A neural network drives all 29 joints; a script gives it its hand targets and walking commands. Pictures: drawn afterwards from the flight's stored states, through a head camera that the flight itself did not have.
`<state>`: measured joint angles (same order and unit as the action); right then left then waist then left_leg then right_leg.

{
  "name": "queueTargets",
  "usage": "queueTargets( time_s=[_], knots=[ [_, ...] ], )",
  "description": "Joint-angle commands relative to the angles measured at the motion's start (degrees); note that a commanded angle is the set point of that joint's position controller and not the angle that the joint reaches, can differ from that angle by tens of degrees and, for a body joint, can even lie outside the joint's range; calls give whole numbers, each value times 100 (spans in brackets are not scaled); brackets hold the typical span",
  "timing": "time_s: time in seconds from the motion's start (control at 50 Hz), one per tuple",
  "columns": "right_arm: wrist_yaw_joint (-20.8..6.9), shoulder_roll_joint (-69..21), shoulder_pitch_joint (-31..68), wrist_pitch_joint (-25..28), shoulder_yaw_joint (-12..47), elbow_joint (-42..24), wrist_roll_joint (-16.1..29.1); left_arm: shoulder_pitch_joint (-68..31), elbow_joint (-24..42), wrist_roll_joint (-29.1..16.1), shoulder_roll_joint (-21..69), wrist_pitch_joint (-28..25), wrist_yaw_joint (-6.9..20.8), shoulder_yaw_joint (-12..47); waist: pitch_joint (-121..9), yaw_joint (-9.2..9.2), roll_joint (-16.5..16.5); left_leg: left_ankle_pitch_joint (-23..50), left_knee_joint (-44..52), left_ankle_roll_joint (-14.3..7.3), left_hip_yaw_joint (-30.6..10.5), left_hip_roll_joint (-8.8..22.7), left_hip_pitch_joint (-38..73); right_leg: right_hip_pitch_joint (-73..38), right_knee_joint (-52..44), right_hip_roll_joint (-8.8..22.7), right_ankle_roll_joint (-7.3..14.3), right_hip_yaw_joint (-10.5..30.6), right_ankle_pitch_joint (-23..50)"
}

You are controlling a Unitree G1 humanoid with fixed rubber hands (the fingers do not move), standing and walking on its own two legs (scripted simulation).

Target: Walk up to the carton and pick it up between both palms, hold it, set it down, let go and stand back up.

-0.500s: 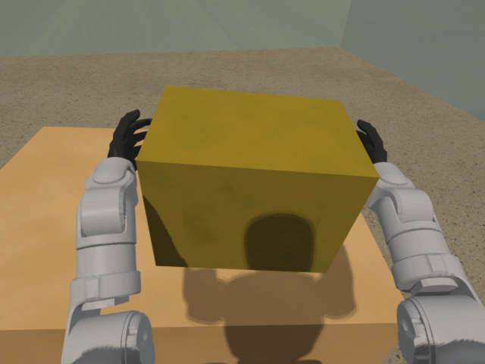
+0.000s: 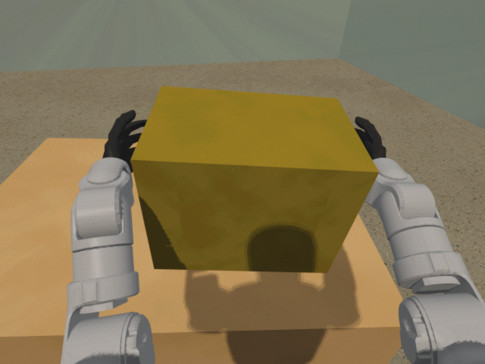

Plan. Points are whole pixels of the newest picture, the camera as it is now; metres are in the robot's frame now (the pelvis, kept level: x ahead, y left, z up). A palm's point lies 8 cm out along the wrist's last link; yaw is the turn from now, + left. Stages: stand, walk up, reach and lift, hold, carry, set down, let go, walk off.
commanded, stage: hold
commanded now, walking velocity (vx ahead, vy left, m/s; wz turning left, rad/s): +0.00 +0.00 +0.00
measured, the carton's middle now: (247, 182) +0.37 +0.01 +0.17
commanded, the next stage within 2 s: none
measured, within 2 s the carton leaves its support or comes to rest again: neither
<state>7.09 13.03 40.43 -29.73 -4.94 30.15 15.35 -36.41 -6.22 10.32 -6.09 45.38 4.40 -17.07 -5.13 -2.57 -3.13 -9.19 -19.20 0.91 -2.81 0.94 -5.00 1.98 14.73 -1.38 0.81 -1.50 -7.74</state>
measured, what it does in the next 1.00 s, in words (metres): stands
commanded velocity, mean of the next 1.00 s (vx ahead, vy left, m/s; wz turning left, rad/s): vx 0.00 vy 0.00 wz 0.00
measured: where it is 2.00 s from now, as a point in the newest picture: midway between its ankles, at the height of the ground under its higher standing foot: outside the picture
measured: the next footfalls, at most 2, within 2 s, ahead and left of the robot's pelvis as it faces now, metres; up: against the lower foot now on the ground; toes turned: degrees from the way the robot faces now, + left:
none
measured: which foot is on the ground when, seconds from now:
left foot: down 0.00-1.00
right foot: down 0.00-1.00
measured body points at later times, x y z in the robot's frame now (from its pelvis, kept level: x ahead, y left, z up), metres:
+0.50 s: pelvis +0.00 +0.00 +0.00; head -0.07 +0.03 +0.44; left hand +0.36 +0.20 +0.23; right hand +0.38 -0.19 +0.22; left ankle +0.02 +0.13 -0.75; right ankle +0.01 -0.11 -0.75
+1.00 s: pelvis +0.00 +0.00 +0.00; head -0.07 +0.03 +0.44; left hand +0.36 +0.20 +0.23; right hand +0.37 -0.19 +0.22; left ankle +0.02 +0.13 -0.75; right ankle +0.01 -0.11 -0.75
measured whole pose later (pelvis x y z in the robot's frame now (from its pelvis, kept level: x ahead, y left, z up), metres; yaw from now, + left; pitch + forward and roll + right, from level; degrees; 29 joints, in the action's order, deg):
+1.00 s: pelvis +0.00 +0.00 +0.00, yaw +0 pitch -5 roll -1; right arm 7.4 13.1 41.1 -31.3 -5.1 30.3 15.7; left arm -36.8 -6.1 11.5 -5.8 46.6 5.1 -17.6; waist -5.2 -2.9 -3.3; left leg -9.2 -19.2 1.0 -2.9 0.9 -4.9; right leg 1.8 14.7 -1.6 0.9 -1.2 -7.9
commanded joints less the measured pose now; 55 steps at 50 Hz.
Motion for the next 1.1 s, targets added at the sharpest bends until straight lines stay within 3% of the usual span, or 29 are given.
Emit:
queueTargets(
  time_s=[0.0,0.1,0.2,0.28,0.42,0.48,0.64,0.66,0.68,0.7,0.8,1.08],
  knots=[
    [-957,-2839,4926,305,1626,-1882,698,-3816,559,-885,2783,-217,741,2341,-1634,-95,523,955,339,51,247,-295,67,-560,-134,-177,-10,67,615],
    [-1004,-2880,4982,284,1556,-1683,641,-3902,411,-865,2735,-218,768,2213,-1630,-68,448,754,411,15,252,-284,-35,-539,-141,-146,-13,86,479],
    [-988,-2930,5061,338,1709,-1931,809,-3941,599,-913,2808,-256,718,2292,-2028,-17,580,1208,249,61,255,-300,180,-679,-66,-170,-38,99,892],
    [-968,-2990,5143,363,1755,-2050,784,-3945,553,-924,2734,-274,707,2219,-2002,33,482,1163,264,13,286,-345,118,-699,-87,-154,-63,84,880],
    [-915,-2937,4965,294,1697,-1921,750,-3806,489,-869,2718,-236,785,2194,-1694,-84,403,1121,281,-11,279,-334,119,-654,-104,-141,-91,82,887],
    [-916,-2985,5022,279,1712,-1926,742,-3776,419,-831,2625,-222,828,2101,-1661,11,293,1113,320,-44,290,-320,114,-629,-105,-122,-87,93,846],
    [-872,-2944,4988,270,1816,-2249,849,-3737,761,-925,2752,-215,813,2293,-1889,-33,396,1638,182,45,243,-305,328,-692,-42,-194,-85,82,1258],
    [-865,-2869,4900,248,1746,-2171,859,-3755,861,-972,2801,-213,797,2377,-1908,-146,528,1696,167,91,210,-306,353,-707,-52,-211,-55,78,1272],
    [-877,-2878,5051,260,1742,-2184,854,-3768,657,-885,2703,-199,803,2255,-1770,-35,486,1465,213,70,249,-314,275,-643,-92,-188,-57,73,1038],
    [-867,-2873,4899,243,1726,-2190,841,-3754,814,-954,2780,-203,794,2361,-1873,-122,531,1550,185,83,228,-311,288,-696,-65,-189,-54,93,1149],
    [-891,-2802,4851,215,1660,-2140,793,-3633,685,-869,2714,-153,837,2304,-1722,-130,486,1369,238,85,252,-294,204,-666,-105,-179,-35,87,989],
    [-990,-2857,4999,270,1745,-2149,819,-3779,733,-897,2771,-173,734,2300,-1838,16,500,1286,247,56,269,-293,222,-568,-98,-198,-24,97,845]
  ],
)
